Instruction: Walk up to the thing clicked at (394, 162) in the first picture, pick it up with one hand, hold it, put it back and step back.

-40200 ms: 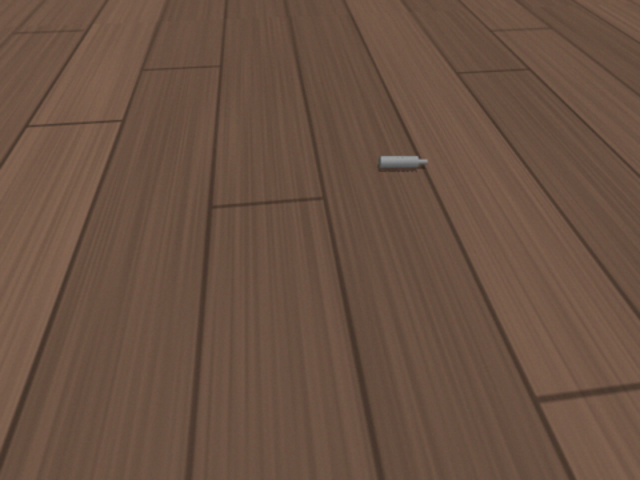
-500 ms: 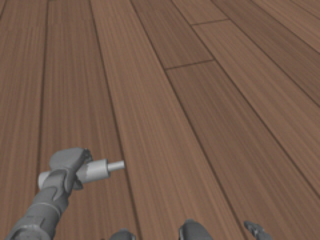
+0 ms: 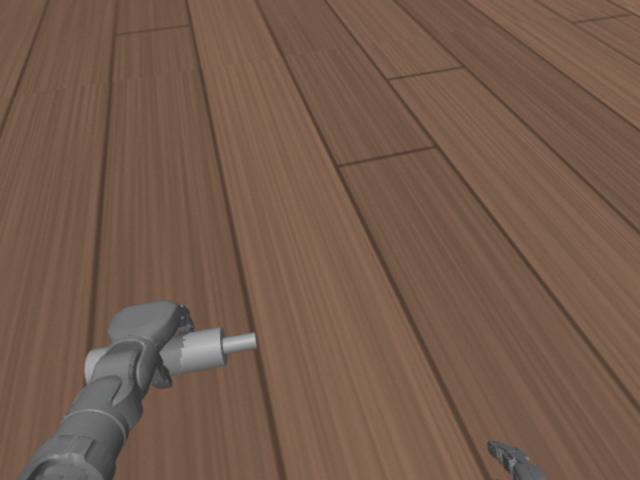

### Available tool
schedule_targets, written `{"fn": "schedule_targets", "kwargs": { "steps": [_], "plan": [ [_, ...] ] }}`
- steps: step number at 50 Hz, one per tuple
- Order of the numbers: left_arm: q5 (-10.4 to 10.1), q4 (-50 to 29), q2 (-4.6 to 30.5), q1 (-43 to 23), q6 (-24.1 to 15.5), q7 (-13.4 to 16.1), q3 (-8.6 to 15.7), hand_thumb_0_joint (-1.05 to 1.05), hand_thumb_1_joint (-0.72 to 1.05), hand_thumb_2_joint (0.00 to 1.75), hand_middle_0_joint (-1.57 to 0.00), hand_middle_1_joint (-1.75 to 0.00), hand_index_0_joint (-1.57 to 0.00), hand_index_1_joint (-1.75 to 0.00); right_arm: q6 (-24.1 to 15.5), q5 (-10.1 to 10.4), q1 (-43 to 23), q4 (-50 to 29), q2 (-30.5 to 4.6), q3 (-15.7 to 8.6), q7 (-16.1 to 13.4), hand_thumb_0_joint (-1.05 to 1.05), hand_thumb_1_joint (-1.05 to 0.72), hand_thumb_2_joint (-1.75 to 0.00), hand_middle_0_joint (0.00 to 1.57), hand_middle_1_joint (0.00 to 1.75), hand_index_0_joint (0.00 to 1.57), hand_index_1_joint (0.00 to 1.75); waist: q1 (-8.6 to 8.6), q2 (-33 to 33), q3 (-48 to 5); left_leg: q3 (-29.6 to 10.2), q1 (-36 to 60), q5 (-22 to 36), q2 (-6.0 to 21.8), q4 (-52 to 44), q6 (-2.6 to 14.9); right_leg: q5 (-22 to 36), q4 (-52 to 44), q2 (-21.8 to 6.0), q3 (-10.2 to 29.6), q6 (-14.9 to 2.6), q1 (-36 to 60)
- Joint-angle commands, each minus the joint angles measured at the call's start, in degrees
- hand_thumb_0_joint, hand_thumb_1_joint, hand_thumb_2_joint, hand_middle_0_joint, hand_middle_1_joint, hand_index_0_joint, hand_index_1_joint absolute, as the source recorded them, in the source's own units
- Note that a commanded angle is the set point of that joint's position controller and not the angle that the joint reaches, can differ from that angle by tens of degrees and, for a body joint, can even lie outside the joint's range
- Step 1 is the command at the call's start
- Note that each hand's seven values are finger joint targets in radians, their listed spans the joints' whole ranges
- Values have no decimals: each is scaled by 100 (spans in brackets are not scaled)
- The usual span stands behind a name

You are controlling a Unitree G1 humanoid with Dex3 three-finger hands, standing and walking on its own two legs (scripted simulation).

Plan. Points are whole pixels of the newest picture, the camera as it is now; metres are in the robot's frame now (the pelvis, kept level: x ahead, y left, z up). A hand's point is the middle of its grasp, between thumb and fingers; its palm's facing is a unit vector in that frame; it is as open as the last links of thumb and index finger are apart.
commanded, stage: hold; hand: left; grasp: from above
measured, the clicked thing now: (177, 354) +0.32 +0.21 -0.10
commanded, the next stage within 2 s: crouch in 1.52 s
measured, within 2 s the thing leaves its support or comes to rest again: neither
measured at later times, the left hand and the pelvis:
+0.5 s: hand (157, 364) +0.28 +0.21 -0.05, palm faces -0.47 -0.06 -0.88, open 8.7 cm; pelvis -0.01 -0.01 +0.01, yaw +0 degrees
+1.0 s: hand (151, 380) +0.26 +0.21 -0.03, palm faces -0.45 -0.07 -0.89, open 8.7 cm; pelvis -0.03 -0.01 +0.01, yaw +0 degrees
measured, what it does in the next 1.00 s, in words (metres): stands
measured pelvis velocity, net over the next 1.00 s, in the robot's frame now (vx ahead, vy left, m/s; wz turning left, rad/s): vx -0.03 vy -0.01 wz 0.00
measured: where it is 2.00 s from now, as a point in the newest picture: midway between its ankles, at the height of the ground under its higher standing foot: outside the picture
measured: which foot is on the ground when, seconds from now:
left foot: down 0.00-1.00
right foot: down 0.00-1.00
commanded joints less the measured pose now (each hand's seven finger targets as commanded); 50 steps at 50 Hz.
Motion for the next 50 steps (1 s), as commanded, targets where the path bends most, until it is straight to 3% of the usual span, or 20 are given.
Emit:
{"fn": "schedule_targets", "kwargs": {
  "steps": [1, 6, 14, 15, 20, 25, 27, 28, 29, 32, 40, 48, 49, 50],
  "plan": [
    [85, -1330, 1333, -2016, 9, 281, 560, 0, 89, 61, -121, -45, -122, -45, -126, 27, -31, -670, -873, -312, -43, 0, -89, -89, 20, 30, 20, 30, 49, 104, -1888, 37, 1032, 2379, -280, -461, 2, 1825, -378, 377, -277, -307, 991],
    [80, -1397, 1349, -2048, 65, 269, 583, 0, 88, 60, -119, -45, -121, -44, -70, 24, -52, -723, -881, -328, -15, 0, -89, -89, 20, 30, 20, 30, 51, 44, -1890, 64, 1079, 2455, -296, -536, 31, 1985, -476, 362, -271, -289, 1172],
    [44, -1444, 1174, -1847, 88, 34, 442, 0, 88, 60, -121, -43, -122, -43, -10, 18, -221, -841, -873, -306, 10, 0, -89, -90, 20, 30, 20, 30, 73, -16, -1545, 49, 1122, 2121, -268, -773, 53, 1626, -686, 369, -304, -287, 1159],
    [23, -1729, 1224, -2055, 63, 13, 468, 0, 87, 61, -121, -44, -121, -44, -7, 20, -244, -853, -856, -304, 8, 0, -89, -90, 20, 30, 20, 30, 100, 121, -1611, 51, 1149, 2057, -270, -789, 53, 1559, -707, 375, -282, -287, 1174],
    [28, -1626, 1300, -1787, 60, -73, 537, 0, 90, 60, -122, -44, -123, -43, 1, 19, -359, -902, -851, -265, -14, 0, -89, -90, 20, 30, 20, 30, 111, -19, -1450, 62, 1160, 1863, -268, -912, 85, 1401, -811, 366, -282, -280, 1221],
    [62, -1962, 1314, -2027, 12, -65, 540, 0, 90, 58, -121, -46, -123, -44, -23, 15, -457, -939, -813, -233, -31, 0, -89, -90, 20, 30, 20, 30, 124, -19, -1555, 65, 1206, 1699, -292, -966, 109, 1260, -877, 346, -239, -273, 1258],
    [25, -1724, 1250, -1825, 44, -47, 522, 0, 89, 59, -121, -46, -123, -45, -30, 18, -544, -955, -800, -192, -44, 0, -90, -90, 20, 30, 20, 30, 112, -174, -1305, 80, 1118, 1439, -316, -1019, 122, 1004, -979, 325, -234, -252, 1225],
    [4, -2001, 1200, -1976, 18, -55, 475, 0, 89, 57, -120, -46, -122, -44, -46, 17, -532, -949, -801, -201, -41, 0, -90, -90, 20, 30, 20, 30, 113, -57, -1306, 70, 1136, 1359, -303, -1053, 113, 942, -984, 327, -214, -261, 1181],
    [8, -1864, 1307, -1922, 36, -48, 539, 0, 91, 56, -121, -46, -123, -43, -54, 17, -610, -958, -803, -192, -50, 0, -89, -90, 20, 30, 20, 30, 140, -61, -1239, 75, 1101, 1238, -310, -1080, 113, 805, -1038, 325, -228, -258, 1195],
    [18, -2094, 1329, -1992, 37, -72, 551, 0, 89, 56, -119, -46, -122, -44, -57, 27, -695, -1002, -787, -191, -62, 0, -90, -90, 20, 30, 20, 30, 175, -17, -1453, 104, 1212, 1278, -328, -1079, 119, 831, -1041, 301, -208, -253, 1268],
    [-10, -2106, 1327, -1775, 74, -176, 536, 0, 88, 57, -120, -45, -122, -44, -93, 43, -885, -1016, -753, -120, -105, 0, -90, -90, 20, 30, 20, 30, 188, -88, -1136, 65, 1154, 924, -304, -1242, 124, 459, -1157, 309, -240, -255, 1205],
    [-70, -2510, 1317, -1937, 53, -332, 494, 0, 90, 57, -120, -46, -123, -44, -139, 64, -1012, -1048, -718, -68, -137, 0, -90, -90, 20, 30, 20, 30, 224, -25, -1170, 51, 1241, 788, -287, -1329, 122, 332, -1216, 312, -232, -256, 1258],
    [-51, -2365, 1425, -1801, 61, -348, 582, 0, 89, 57, -121, -45, -123, -44, -138, 69, -1026, -1059, -713, -59, -144, 0, -90, -90, 20, 30, 20, 30, 244, -19, -1111, 81, 1216, 765, -309, -1352, 130, 280, -1254, 299, -219, -258, 1289],
    [-88, -2259, 1319, -1701, 51, -373, 524, 0, 90, 56, -121, -46, -123, -44, -147, 67, -1039, -1051, -708, -45, -147, 0, -90, -90, 20, 30, 20, 30, 220, -152, -964, 63, 1130, 679, -300, -1354, 145, 194, -1286, 297, -224, -245, 1237]
  ]
}}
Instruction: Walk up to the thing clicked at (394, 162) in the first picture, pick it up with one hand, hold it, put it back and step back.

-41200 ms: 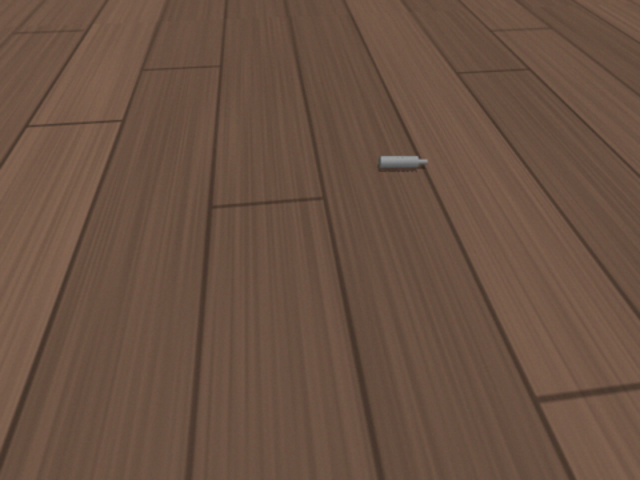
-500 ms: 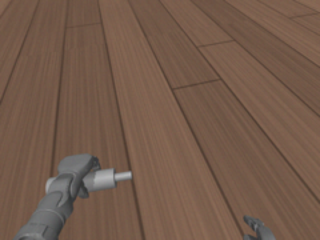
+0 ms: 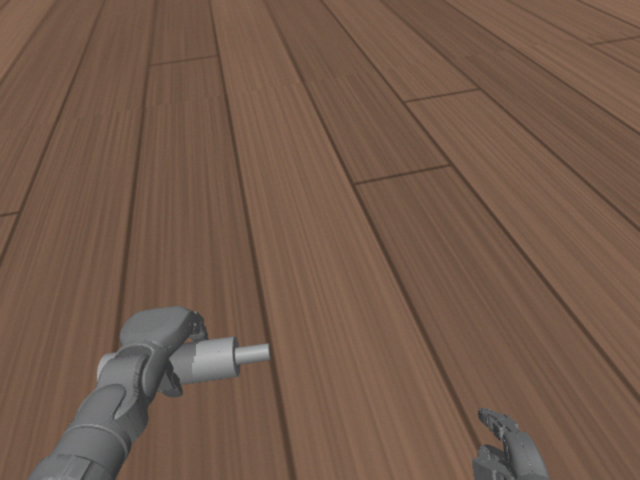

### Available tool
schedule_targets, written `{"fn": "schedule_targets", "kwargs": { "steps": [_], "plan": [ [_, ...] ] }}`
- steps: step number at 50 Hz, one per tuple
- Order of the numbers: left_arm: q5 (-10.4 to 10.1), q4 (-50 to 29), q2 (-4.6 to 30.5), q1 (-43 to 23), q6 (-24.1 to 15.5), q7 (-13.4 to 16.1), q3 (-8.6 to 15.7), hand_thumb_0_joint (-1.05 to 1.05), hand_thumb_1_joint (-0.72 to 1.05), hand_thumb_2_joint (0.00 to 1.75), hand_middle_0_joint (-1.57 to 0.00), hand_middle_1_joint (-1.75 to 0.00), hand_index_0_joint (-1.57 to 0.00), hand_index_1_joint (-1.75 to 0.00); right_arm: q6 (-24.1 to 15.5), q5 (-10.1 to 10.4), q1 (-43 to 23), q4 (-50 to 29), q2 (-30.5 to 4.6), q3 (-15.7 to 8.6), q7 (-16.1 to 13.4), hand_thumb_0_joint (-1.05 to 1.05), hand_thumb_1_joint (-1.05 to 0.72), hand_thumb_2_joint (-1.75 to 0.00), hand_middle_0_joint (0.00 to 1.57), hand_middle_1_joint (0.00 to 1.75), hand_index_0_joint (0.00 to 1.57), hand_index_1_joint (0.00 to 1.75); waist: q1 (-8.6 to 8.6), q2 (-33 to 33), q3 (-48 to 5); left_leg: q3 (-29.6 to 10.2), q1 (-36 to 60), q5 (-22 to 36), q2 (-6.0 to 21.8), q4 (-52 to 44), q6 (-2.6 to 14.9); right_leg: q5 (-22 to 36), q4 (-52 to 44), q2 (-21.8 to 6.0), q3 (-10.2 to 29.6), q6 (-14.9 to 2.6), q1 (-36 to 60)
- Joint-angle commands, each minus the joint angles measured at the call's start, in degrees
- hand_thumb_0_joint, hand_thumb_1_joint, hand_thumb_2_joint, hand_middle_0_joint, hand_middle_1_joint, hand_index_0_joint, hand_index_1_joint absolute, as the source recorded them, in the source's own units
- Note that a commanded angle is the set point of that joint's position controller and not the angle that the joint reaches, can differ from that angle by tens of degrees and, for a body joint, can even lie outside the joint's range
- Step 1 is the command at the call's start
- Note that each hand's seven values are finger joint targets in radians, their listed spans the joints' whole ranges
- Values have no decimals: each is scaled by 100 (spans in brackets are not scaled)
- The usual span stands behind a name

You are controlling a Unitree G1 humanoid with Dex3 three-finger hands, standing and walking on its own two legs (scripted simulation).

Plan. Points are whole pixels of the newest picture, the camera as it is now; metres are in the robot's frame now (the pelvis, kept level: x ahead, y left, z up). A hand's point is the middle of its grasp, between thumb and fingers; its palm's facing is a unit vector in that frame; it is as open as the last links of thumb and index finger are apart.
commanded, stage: hold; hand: left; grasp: from above
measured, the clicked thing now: (189, 362) +0.30 +0.20 -0.07
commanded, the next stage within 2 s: crouch in 0.52 s
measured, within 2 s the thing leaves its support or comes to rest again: neither
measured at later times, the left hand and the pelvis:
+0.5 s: hand (168, 355) +0.30 +0.22 -0.04, palm faces -0.46 -0.07 -0.88, open 8.7 cm; pelvis +0.01 +0.00 +0.00, yaw +0 degrees
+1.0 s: hand (174, 377) +0.29 +0.23 -0.10, palm faces -0.50 -0.04 -0.87, open 8.7 cm; pelvis +0.01 +0.00 -0.01, yaw +1 degrees
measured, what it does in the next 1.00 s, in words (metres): stands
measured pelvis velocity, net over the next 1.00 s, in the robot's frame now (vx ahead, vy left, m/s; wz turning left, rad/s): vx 0.01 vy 0.00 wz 0.02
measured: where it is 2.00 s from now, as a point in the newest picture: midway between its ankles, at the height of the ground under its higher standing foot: outside the picture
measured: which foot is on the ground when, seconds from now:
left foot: down 0.00-1.00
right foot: down 0.00-1.00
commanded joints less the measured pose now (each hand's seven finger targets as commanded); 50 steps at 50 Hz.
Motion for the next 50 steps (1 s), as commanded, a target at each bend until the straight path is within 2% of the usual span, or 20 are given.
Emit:
{"fn": "schedule_targets", "kwargs": {
  "steps": [1, 6, 7, 10, 15, 19, 21, 22, 24, 27, 30, 31, 32, 33, 36, 40, 42, 44, 48, 50],
  "plan": [
    [-25, -1259, 1233, -2080, -52, 219, 662, 0, 89, 57, -120, -46, -122, -44, -268, 24, -659, -832, -667, -193, -74, 0, -90, -90, 20, 30, 20, 30, 16, -298, -1268, 53, 314, 115, -279, -565, 206, -246, -640, 298, -203, -167, 489],
    [26, -1590, 1314, -2367, -105, 192, 651, 0, 91, 62, -123, -48, -124, -47, -268, 32, -652, -819, -658, -194, -94, 0, -90, -90, 20, 30, 20, 30, 25, -125, -1649, 74, 582, 595, -295, -498, 187, 192, -551, 303, -213, -186, 570],
    [18, -1494, 1420, -2174, -96, 223, 779, 0, 92, 62, -124, -47, -125, -46, -262, 41, -642, -838, -693, -215, -104, 0, -90, -90, 20, 30, 20, 30, 72, -114, -1673, 71, 624, 615, -291, -506, 172, 188, -558, 314, -231, -202, 612],
    [20, -1496, 1187, -2339, -70, 274, 600, 0, 92, 61, -123, -48, -125, -46, -269, 26, -621, -762, -647, -177, -100, 0, -90, -90, 20, 30, 20, 30, -12, -155, -1541, 71, 575, 618, -288, -519, 178, 240, -562, 315, -235, -192, 547],
    [80, -1435, 1445, -2314, -30, 313, 819, 0, 92, 60, -122, -48, -124, -46, -243, 37, -613, -748, -662, -217, -92, 0, -90, -90, 20, 30, 20, 30, 80, -101, -1623, 105, 580, 806, -304, -489, 172, 382, -553, 306, -240, -196, 651],
    [49, -1234, 1227, -2210, -40, 265, 653, 0, 92, 63, -123, -48, -125, -47, -243, 33, -623, -752, -647, -220, -84, 0, -90, -90, 20, 30, 20, 30, 34, -115, -1382, 72, 538, 624, -278, -557, 162, 228, -600, 319, -248, -203, 525],
    [37, -1257, 1286, -2136, -46, 245, 708, 0, 92, 62, -123, -49, -124, -47, -234, 29, -618, -777, -652, -226, -83, 0, -90, -90, 20, 30, 20, 30, 65, -191, -1556, 74, 566, 725, -303, -523, 179, 304, -605, 304, -244, -190, 657],
    [37, -1396, 1213, -2181, -61, 203, 627, 0, 92, 63, -124, -48, -125, -47, -234, 31, -619, -775, -624, -229, -81, 0, -90, -90, 20, 30, 20, 30, 31, -197, -1655, 95, 620, 827, -309, -480, 194, 426, -580, 293, -229, -172, 693],
    [1, -1569, 1287, -2118, -72, 203, 694, 0, 92, 64, -124, -49, -125, -48, -235, 34, -650, -833, -638, -226, -90, 0, -90, -90, 20, 30, 20, 30, 129, -96, -1738, 92, 642, 932, -310, -494, 170, 489, -569, 298, -239, -199, 789],
    [80, -1261, 1286, -1975, -40, 232, 724, 0, 91, 64, -125, -46, -125, -46, -214, 37, -610, -784, -630, -221, -99, 0, -90, -90, 20, 30, 20, 30, 49, -211, -1482, 95, 556, 884, -304, -519, 181, 461, -600, 308, -247, -198, 689],
    [98, -1535, 1333, -2278, -84, 238, 709, 0, 91, 60, -122, -48, -124, -46, -200, 36, -533, -770, -654, -256, -96, 0, -90, -90, 20, 30, 20, 30, 39, -142, -1731, 86, 682, 1152, -292, -472, 173, 748, -516, 313, -250, -208, 767],
    [140, -1456, 1408, -2379, -77, 247, 737, 0, 90, 63, -116, -54, -122, -49, -189, 37, -528, -746, -666, -256, -100, 0, -89, -91, 20, 30, 20, 30, 44, -57, -1675, 86, 700, 1167, -291, -478, 162, 739, -534, 316, -260, -216, 711],
    [121, -1444, 1514, -2348, -83, 274, 869, 0, 82, 62, -108, -51, -114, -47, -181, 39, -515, -764, -693, -273, -102, 0, -87, -89, 20, 30, 20, 30, 48, -53, -1680, 94, 723, 1109, -292, -476, 165, 682, -560, 314, -256, -215, 709],
    [138, -1338, 1406, -2277, -87, 289, 811, 0, 81, 56, -113, -51, -117, -47, -188, 30, -495, -714, -667, -261, -97, 0, -89, -90, 20, 30, 20, 30, 22, -141, -1644, 93, 689, 1123, -290, -460, 174, 707, -540, 322, -257, -205, 697],
    [152, -984, 1121, -1890, -112, 361, 674, 0, 89, 62, -122, -49, -123, -47, -179, 19, -457, -700, -669, -280, -78, 0, -89, -90, 20, 30, 20, 30, -33, -304, -1425, 83, 592, 1117, -296, -445, 176, 708, -549, 313, -278, -203, 634],
    [249, -674, 1027, -1720, -260, 529, 614, 0, 87, 59, -118, -51, -121, -48, -138, -6, -365, -655, -663, -327, -46, 0, -89, -90, 20, 30, 20, 30, -73, -443, -1267, 78, 393, 1070, -312, -357, 176, 687, -495, 295, -283, -187, 489],
    [324, -462, 1172, -1716, -336, 719, 784, 0, 86, 59, -119, -49, -121, -47, -100, -23, -315, -603, -684, -358, -33, 0, -89, -90, 20, 30, 20, 30, -77, -364, -1239, 96, 303, 955, -334, -286, 159, 576, -448, 269, -263, -195, 360],
    [383, -264, 1041, -2151, -409, 954, 675, 0, 85, 58, -118, -49, -120, -46, -94, -71, -257, -542, -673, -358, -14, 0, -89, -90, 20, 30, 20, 30, -187, -446, -1267, 70, 157, 809, -315, -158, 145, 450, -348, 278, -279, -192, 129],
    [585, 409, 1098, -2508, -466, 1490, 760, 0, 86, 60, -118, -49, -121, -47, -94, -142, -5, -362, -746, -423, 59, 0, -89, -90, 20, 30, 20, 30, -332, -359, -1386, 61, -352, 460, -294, 318, 118, 155, 38, 273, -282, -209, -502],
    [690, 680, 888, -2937, -538, 1743, 620, 0, 86, 57, -117, -51, -120, -47, -141, -207, 140, -192, -797, -476, 105, 0, -89, -90, 20, 30, 20, 30, -466, -270, -1633, 20, -685, 453, -242, 844, 73, 179, 532, 286, -299, -220, -1089]
  ]
}}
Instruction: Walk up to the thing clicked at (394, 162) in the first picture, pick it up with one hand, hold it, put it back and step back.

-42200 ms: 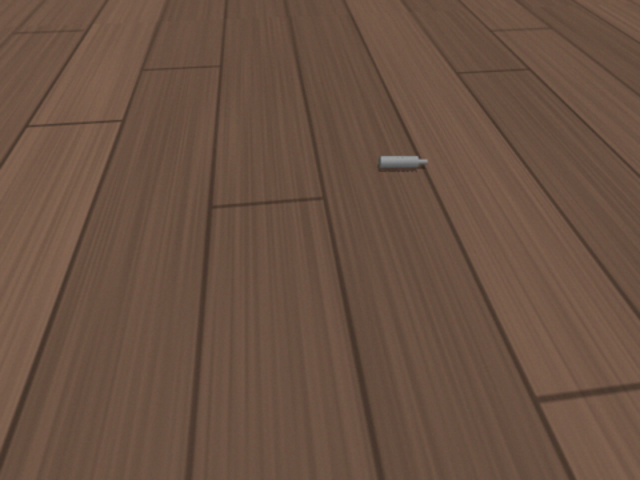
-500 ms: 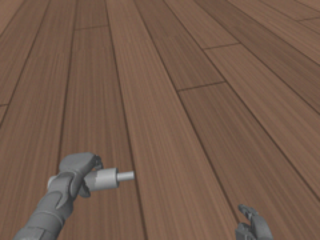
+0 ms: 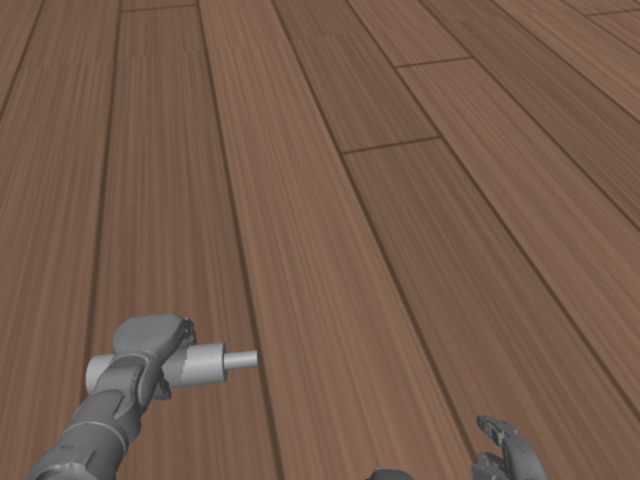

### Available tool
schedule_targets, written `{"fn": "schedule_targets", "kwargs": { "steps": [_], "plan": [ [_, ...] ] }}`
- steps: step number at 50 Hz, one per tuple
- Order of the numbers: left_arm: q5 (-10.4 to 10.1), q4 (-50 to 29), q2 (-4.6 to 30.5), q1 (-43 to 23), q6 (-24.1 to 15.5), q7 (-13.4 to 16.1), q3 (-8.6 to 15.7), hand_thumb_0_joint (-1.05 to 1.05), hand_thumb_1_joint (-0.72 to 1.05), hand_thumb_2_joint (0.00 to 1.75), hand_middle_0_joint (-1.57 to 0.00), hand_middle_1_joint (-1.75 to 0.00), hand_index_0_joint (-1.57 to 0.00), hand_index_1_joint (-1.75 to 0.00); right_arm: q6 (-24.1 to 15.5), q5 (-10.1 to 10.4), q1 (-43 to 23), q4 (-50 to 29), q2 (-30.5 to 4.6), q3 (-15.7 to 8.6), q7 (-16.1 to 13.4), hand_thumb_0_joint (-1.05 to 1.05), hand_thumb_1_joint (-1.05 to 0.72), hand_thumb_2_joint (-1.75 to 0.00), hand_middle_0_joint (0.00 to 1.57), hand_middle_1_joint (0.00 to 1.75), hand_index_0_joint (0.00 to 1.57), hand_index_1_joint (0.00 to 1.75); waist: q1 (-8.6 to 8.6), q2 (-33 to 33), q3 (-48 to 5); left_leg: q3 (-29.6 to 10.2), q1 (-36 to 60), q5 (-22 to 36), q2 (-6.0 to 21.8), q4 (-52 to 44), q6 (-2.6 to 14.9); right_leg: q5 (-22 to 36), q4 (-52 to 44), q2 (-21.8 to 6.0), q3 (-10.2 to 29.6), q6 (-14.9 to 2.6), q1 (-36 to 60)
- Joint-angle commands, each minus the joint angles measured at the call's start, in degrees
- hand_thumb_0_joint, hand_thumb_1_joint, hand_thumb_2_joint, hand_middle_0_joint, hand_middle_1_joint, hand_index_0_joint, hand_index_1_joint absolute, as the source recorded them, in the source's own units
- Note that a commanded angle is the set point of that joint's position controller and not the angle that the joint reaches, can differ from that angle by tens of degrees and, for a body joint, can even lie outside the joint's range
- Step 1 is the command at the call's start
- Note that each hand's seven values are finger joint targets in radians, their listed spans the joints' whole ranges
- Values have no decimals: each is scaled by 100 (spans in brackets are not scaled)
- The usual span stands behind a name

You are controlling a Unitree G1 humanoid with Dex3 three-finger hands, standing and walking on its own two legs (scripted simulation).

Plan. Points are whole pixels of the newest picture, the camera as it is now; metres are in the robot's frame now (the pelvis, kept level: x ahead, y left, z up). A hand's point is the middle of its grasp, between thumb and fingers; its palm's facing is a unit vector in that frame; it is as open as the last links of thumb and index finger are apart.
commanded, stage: crouch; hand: left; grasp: from above
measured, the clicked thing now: (178, 366) +0.30 +0.21 -0.13
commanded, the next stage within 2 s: lower in 1.60 s
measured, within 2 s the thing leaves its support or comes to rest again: neither
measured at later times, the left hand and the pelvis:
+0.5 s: hand (193, 367) +0.36 +0.24 -0.34, palm faces -0.44 +0.01 -0.90, open 8.8 cm; pelvis -0.04 +0.01 -0.20, yaw +0 degrees
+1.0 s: hand (206, 379) +0.39 +0.26 -0.51, palm faces -0.45 -0.02 -0.89, open 8.9 cm; pelvis -0.06 +0.00 -0.33, yaw -1 degrees
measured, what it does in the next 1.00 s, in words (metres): lowers itself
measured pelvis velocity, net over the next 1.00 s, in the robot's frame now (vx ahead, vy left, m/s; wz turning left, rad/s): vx -0.06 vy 0.00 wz -0.01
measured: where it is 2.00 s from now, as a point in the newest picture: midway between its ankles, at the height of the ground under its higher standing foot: outside the picture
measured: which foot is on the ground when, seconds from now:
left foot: down 0.00-1.00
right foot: down 0.00-1.00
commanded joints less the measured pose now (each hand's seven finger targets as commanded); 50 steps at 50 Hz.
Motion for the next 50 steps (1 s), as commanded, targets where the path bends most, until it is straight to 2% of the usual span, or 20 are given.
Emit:
{"fn": "schedule_targets", "kwargs": {
  "steps": [1, 4, 6, 7, 9, 11, 12, 14, 16, 21, 24, 28, 31, 33, 38, 39, 42, 43, 44, 50],
  "plan": [
    [289, -404, 1076, -2645, -125, 863, 491, 0, 85, 57, -115, -52, -119, -49, -224, -108, 259, -237, -906, -395, 16, 0, -89, -90, 20, 30, 20, 30, -289, 144, -1874, 109, -205, 702, -208, 682, 36, 399, 474, 296, -215, -256, -685],
    [510, -71, 1205, -2916, -228, 1222, 666, 0, 81, 57, -114, -51, -117, -48, -284, -193, 463, -224, -906, -468, 76, 0, -90, -90, 20, 30, 20, 30, -293, 347, -2492, 123, -1139, 510, -215, 1649, 27, 294, 1391, 282, -194, -298, -1446],
    [627, 89, 1090, -3083, -237, 1412, 618, 0, 80, 56, -112, -52, -116, -48, -302, -208, 598, -257, -930, -466, 95, 0, -90, -90, 20, 30, 20, 30, -378, 384, -2860, 127, -1667, 333, -223, 2109, 45, 195, 1878, 262, -179, -306, -1887],
    [693, 68, 1319, -3267, -238, 1524, 750, 0, 80, 56, -111, -53, -115, -49, -309, -224, 619, -269, -983, -483, 78, 0, -90, -90, 20, 30, 20, 30, -388, 600, -3025, 137, -1880, 220, -230, 2313, 50, 87, 2066, 255, -178, -323, -2133],
    [658, 487, 1220, -3492, -199, 1669, 721, 0, 77, 56, -109, -53, -113, -49, -329, -249, 697, -249, -970, -467, 41, 0, -90, -90, 20, 30, 20, 30, -513, 433, -3123, 91, -2540, -52, -225, 2671, 92, -140, 2471, 290, -219, -326, -2552],
    [681, 790, 1614, -3595, -133, 1789, 958, 0, 78, 56, -107, -56, -112, -51, -386, -278, 741, -211, -1027, -496, 3, 0, -89, -90, 20, 30, 20, 30, -446, 476, -3271, 65, -3158, -339, -238, 3024, 118, -400, 2859, 294, -249, -341, -2952],
    [634, 1004, 1628, -3505, -79, 1827, 991, 0, 78, 56, -107, -56, -112, -51, -411, -297, 748, -221, -1029, -499, -10, 0, -89, -90, 20, 30, 20, 30, -409, 387, -3369, 19, -3394, -498, -226, 3169, 122, -567, 3055, 303, -278, -348, -3158],
    [524, 732, 1605, -3857, -14, 1854, 990, 0, 78, 60, -108, -56, -112, -52, -446, -332, 821, -232, -1024, -505, -33, 0, -89, -90, 20, 30, 20, 30, -447, 777, -4108, -44, -3398, -429, -194, 3481, 96, -523, 3502, 283, -288, -395, -3451],
    [486, 1086, 1572, -3758, 87, 1830, 999, 0, 81, 63, -110, -57, -114, -54, -473, -356, 851, -164, -1048, -527, -54, 0, -89, -90, 20, 30, 20, 30, -450, 627, -4135, -124, -3746, -405, -173, 3805, 118, -537, 3887, 306, -332, -407, -3887],
    [451, 903, 2033, -4190, 73, 1639, 1262, 0, 80, 68, -112, -59, -114, -57, -540, -410, 924, -146, -1074, -527, -41, 0, -89, -90, 20, 30, 20, 30, -526, 909, -4676, -241, -4377, -574, -189, 4451, 78, -706, 4705, 237, -405, -425, -4641],
    [444, 1258, 1829, -4131, -7, 1525, 1180, 0, 82, 70, -114, -59, -116, -57, -562, -430, 970, -140, -1078, -491, -15, 0, -90, -90, 20, 30, 20, 30, -723, 773, -4443, -266, -4880, -871, -209, 4861, 98, -985, 5038, 217, -435, -426, -5233],
    [488, 1314, 2139, -4315, -201, 1465, 1370, 0, 84, 68, -112, -63, -117, -59, -642, -467, 1012, -159, -1110, -465, 67, 0, -90, -90, 20, 30, 20, 30, -797, 708, -4428, -367, -5469, -1401, -257, 5279, 142, -1449, 5469, 188, -486, -419, -5843],
    [595, 1215, 2300, -4577, -380, 1479, 1458, 0, 87, 67, -113, -64, -118, -59, -721, -521, 1057, -115, -1184, -413, 158, 0, -89, -90, 20, 30, 20, 30, -883, 833, -4704, -351, -5706, -1226, -282, 5745, 155, -1301, 5855, 143, -489, -408, -6182],
    [675, 912, 2527, -4812, -510, 1532, 1603, 0, 88, 70, -115, -64, -119, -60, -755, -564, 1145, -126, -1214, -391, 214, 0, -90, -90, 20, 30, 20, 30, -889, 1055, -5162, -286, -5631, -902, -307, 6045, 151, -1063, 6103, 137, -495, -419, -6163],
    [875, 931, 2594, -5210, -649, 1705, 1665, 0, 89, 70, -115, -66, -120, -61, -824, -682, 1254, -8, -1308, -364, 326, 0, -90, -90, 20, 30, 20, 30, -999, 1588, -5359, -286, -5518, -511, -305, 6514, 81, -842, 6619, 97, -542, -436, -6796],
    [879, 1009, 2711, -5103, -634, 1759, 1758, 0, 88, 68, -114, -65, -119, -60, -827, -687, 1253, -51, -1285, -371, 360, 0, -90, -90, 20, 30, 20, 30, -908, 1572, -5421, -247, -5478, -503, -309, 6595, 100, -835, 6658, 101, -542, -438, -6776],
    [900, 987, 2708, -5336, -603, 1825, 1750, 0, 87, 69, -114, -64, -119, -59, -821, -734, 1277, -35, -1321, -374, 414, 0, -90, -90, 20, 30, 20, 30, -1022, 1716, -5405, -184, -5724, -584, -319, 6785, 99, -867, 6840, 114, -564, -440, -6936],
    [905, 1157, 2812, -5166, -553, 1853, 1831, 0, 87, 68, -114, -64, -119, -59, -809, -744, 1300, -39, -1298, -339, 428, 0, -90, -90, 20, 30, 20, 30, -942, 1655, -5270, -146, -5797, -607, -327, 6849, 110, -883, 6842, 104, -546, -434, -6950],
    [904, 1194, 2874, -5221, -544, 1845, 1837, 0, 88, 68, -114, -64, -119, -59, -799, -749, 1272, -72, -1306, -353, 451, 0, -90, -90, 20, 30, 20, 30, -994, 1615, -5343, -96, -5979, -675, -330, 6956, 140, -862, 6882, 125, -546, -424, -6813],
    [814, 1625, 2960, -5297, -514, 1653, 1826, 0, 87, 73, -114, -66, -118, -62, -760, -778, 1270, -81, -1292, -307, 522, 0, -90, -90, 20, 30, 20, 30, -1116, 1295, -5018, -45, -6711, -856, -338, 7369, 229, -894, 7118, 136, -543, -371, -6844]
  ]
}}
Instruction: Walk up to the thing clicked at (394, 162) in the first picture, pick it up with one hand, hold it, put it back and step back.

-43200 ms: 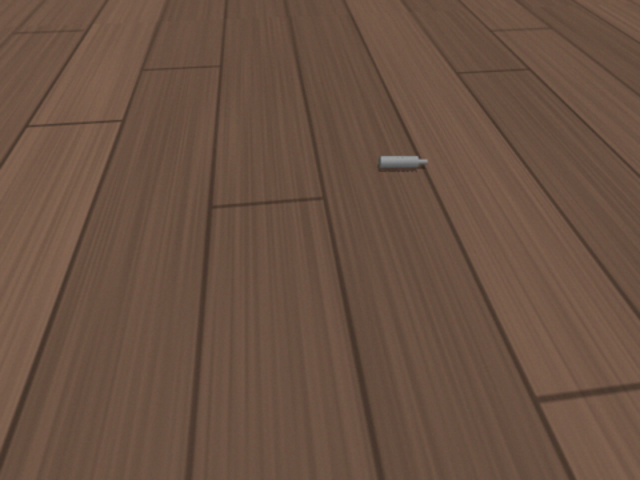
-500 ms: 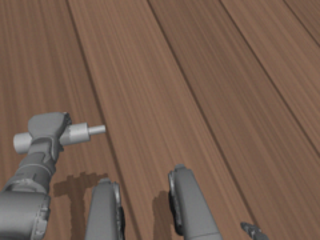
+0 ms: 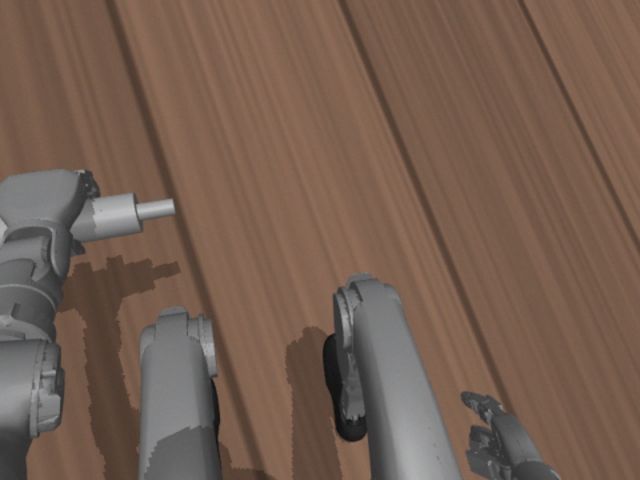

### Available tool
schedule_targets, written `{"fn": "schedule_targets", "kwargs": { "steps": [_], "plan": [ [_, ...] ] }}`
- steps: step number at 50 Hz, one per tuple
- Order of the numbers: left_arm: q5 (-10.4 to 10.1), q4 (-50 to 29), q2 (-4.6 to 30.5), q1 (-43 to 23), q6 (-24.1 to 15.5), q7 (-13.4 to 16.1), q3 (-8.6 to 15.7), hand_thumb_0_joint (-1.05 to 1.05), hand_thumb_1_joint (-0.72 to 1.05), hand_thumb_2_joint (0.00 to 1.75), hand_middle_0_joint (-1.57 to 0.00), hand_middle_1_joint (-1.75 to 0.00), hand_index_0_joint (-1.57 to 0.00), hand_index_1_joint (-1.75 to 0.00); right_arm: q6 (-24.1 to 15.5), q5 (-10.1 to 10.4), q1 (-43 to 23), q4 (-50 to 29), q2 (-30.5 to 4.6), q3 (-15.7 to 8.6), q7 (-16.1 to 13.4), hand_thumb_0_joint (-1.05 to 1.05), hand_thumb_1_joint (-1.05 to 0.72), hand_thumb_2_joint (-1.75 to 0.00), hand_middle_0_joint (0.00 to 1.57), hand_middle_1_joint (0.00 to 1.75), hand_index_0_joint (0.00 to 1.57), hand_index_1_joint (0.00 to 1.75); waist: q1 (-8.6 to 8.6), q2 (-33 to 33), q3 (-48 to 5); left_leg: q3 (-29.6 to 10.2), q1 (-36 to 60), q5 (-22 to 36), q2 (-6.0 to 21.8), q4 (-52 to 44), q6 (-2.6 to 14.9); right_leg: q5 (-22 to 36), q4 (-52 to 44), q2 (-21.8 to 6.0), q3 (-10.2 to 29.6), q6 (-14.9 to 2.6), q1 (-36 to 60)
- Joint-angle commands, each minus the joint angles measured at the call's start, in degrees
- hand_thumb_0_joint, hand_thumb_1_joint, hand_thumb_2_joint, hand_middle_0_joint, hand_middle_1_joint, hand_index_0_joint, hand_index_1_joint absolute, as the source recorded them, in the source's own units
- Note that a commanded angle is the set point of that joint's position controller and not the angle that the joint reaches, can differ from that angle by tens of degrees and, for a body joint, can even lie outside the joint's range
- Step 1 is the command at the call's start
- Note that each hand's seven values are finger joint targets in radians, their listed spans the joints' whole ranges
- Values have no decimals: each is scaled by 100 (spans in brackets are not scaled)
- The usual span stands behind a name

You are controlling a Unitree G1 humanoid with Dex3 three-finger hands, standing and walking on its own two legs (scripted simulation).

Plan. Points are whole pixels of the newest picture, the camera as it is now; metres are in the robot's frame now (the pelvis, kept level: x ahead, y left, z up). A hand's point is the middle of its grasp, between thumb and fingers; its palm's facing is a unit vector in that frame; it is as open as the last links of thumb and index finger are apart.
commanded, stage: crouch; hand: left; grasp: from above
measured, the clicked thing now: (84, 221) +0.46 +0.24 -0.21
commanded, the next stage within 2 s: lower in 0.60 s
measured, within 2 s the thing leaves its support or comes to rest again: neither
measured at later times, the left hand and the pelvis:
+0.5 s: hand (82, 232) +0.45 +0.26 -0.24, palm faces -0.48 -0.03 -0.88, open 8.9 cm; pelvis -0.01 +0.01 -0.06, yaw -2 degrees
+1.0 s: hand (91, 231) +0.46 +0.26 -0.30, palm faces -0.51 -0.05 -0.86, open 8.9 cm; pelvis -0.01 +0.01 -0.09, yaw -4 degrees
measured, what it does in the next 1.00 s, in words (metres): lowers itself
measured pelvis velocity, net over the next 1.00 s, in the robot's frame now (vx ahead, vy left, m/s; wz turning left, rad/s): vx -0.01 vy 0.01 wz -0.07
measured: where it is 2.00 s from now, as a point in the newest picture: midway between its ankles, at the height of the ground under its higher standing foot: (277, 427)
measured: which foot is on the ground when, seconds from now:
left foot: down 0.00-1.00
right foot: down 0.00-1.00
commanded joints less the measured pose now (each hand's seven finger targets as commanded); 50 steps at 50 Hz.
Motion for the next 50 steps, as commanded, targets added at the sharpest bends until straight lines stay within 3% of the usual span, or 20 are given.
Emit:
{"fn": "schedule_targets", "kwargs": {
  "steps": [1, 10, 14, 17, 18, 21, 26, 29, 30, 37, 42, 46, 50],
  "plan": [
    [-127, -752, 1684, -2074, -9, 178, 211, 0, 86, 69, -112, -66, -117, -61, 5, 21, 1385, -82, -1137, -388, -13, 0, -90, -90, 20, 30, 20, 30, -124, 1140, -4180, 638, 2618, 1505, -54, -1130, 354, 1374, -1049, 149, -527, -497, 2384],
    [3, -518, 1958, -2166, -256, -8, 279, 0, 83, 68, -109, -68, -115, -63, 118, 25, 1460, -109, -1286, -334, 107, 0, -90, -90, 20, 30, 20, 30, -163, 1292, -4071, 579, 2402, 1605, -57, -775, 310, 1369, -599, 169, -629, -517, 1844],
    [69, -524, 2083, -2437, -378, 113, 334, 0, 84, 66, -108, -68, -115, -62, 124, 7, 1448, -80, -1298, -306, 157, 0, -90, -90, 20, 30, 20, 30, -164, 1519, -4008, 586, 2268, 1410, -68, -697, 304, 1174, -427, 188, -675, -550, 1559],
    [143, -477, 2112, -2577, -434, 223, 369, 0, 82, 63, -107, -67, -113, -60, 104, -28, 1529, -44, -1358, -275, 185, 0, -90, -90, 20, 30, 20, 30, -262, 1546, -3986, 565, 2287, 1429, -71, -606, 296, 1209, -321, 169, -710, -542, 1398],
    [171, -461, 2220, -2634, -438, 271, 404, 0, 82, 62, -107, -66, -114, -60, 106, -24, 1489, -27, -1356, -269, 185, 0, -90, -90, 20, 30, 20, 30, -201, 1623, -4090, 570, 2342, 1391, -76, -593, 294, 1164, -273, 186, -710, -562, 1334],
    [194, -469, 2176, -2919, -474, 385, 393, 0, 83, 62, -108, -65, -114, -59, 71, -73, 1515, -2, -1384, -257, 209, 0, -90, -90, 20, 30, 20, 30, -348, 1824, -4011, 524, 2365, 1210, -69, -566, 273, 1029, -182, 170, -746, -568, 1040],
    [263, -203, 2347, -2960, -454, 501, 456, 0, 85, 64, -109, -66, -115, -60, 14, -130, 1570, 48, -1427, -191, 236, 0, -90, -90, 20, 30, 20, 30, -389, 1761, -4045, 555, 2174, 1126, -75, -376, 315, 1014, -77, 159, -747, -549, 1029],
    [318, 15, 2326, -2895, -423, 553, 460, 0, 88, 65, -111, -67, -118, -61, 5, -155, 1619, 82, -1435, -134, 240, 0, -90, -90, 20, 30, 20, 30, -409, 1809, -3907, 533, 2118, 1083, -95, -359, 298, 993, -38, 142, -752, -548, 848],
    [307, 28, 2227, -2913, -414, 537, 362, 0, 88, 65, -112, -67, -118, -61, -8, -153, 1578, 74, -1399, -117, 256, 0, -90, -90, 20, 30, 20, 30, -431, 1828, -3931, 541, 2130, 1086, -86, -307, 305, 983, -10, 177, -776, -559, 868],
    [362, 334, 2379, -2852, -358, 521, 438, 0, 90, 73, -120, -68, -123, -65, -15, -153, 1647, 48, -1522, -47, 319, 0, -91, -90, 20, 30, 20, 30, -450, 1801, -3690, 450, 1947, 1257, -96, -237, 287, 1137, 174, 151, -824, -553, 676],
    [358, 758, 2266, -2871, -440, 483, 298, 0, 88, 73, -118, -68, -121, -65, -64, -221, 1673, 62, -1539, 97, 360, 0, -91, -90, 20, 30, 20, 30, -651, 1499, -3280, 469, 1518, 1218, -118, 63, 339, 1151, 219, 176, -849, -507, 713],
    [415, 631, 2594, -2908, -579, 530, 476, 0, 89, 70, -118, -68, -121, -64, -95, -261, 1700, 27, -1640, 88, 424, 0, -91, -90, 20, 30, 20, 30, -621, 1812, -3572, 392, 1758, 1530, -99, 128, 277, 1366, 431, 186, -919, -511, 776],
    [476, 367, 2760, -2884, -703, 690, 600, 0, 93, 71, -121, -68, -125, -64, -84, -306, 1638, -30, -1656, 86, 468, 0, -91, -90, 20, 30, 20, 30, -618, 2159, -3620, 413, 1813, 1488, -104, 181, 249, 1323, 570, 217, -975, -523, 676]
  ]
}}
